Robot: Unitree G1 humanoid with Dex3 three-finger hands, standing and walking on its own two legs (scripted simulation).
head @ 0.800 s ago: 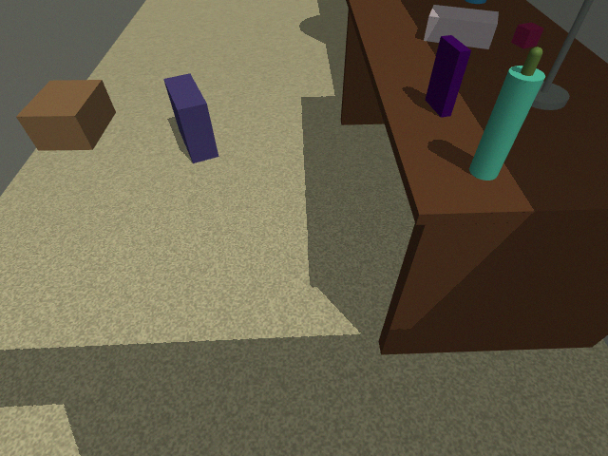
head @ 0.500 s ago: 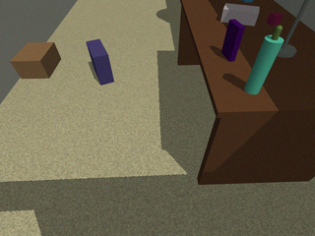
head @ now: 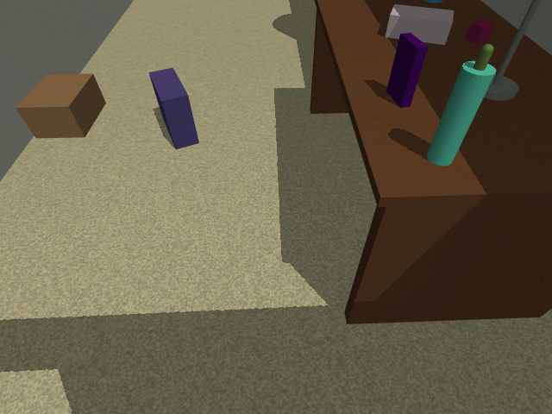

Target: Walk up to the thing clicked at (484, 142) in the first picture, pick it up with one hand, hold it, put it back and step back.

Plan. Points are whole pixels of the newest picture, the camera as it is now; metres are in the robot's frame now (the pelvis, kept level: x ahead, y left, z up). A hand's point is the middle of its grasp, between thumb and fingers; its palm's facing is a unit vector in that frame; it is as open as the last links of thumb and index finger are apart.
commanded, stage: stand
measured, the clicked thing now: (461, 109) +0.72 -0.40 +0.06
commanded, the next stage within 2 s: walk up in 0.32 s
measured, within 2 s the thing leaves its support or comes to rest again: neither
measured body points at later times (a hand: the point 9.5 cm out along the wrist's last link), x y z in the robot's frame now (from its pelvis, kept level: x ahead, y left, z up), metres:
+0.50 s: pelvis +0.01 +0.03 +0.00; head +0.03 +0.01 +0.45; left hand +0.06 +0.34 -0.12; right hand +0.09 -0.31 -0.12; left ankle +0.04 +0.16 -0.71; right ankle +0.00 -0.11 -0.75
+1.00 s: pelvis +0.16 +0.09 -0.03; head +0.17 +0.06 +0.42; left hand +0.34 +0.40 -0.10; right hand +0.08 -0.21 -0.16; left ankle +0.14 +0.21 -0.75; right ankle +0.20 -0.03 -0.75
